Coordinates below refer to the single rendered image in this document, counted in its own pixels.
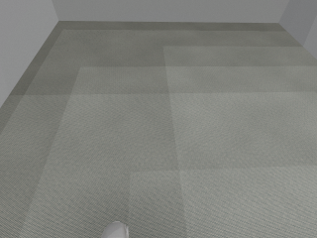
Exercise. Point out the left robot thigh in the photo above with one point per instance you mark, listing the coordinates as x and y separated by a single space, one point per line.
116 230

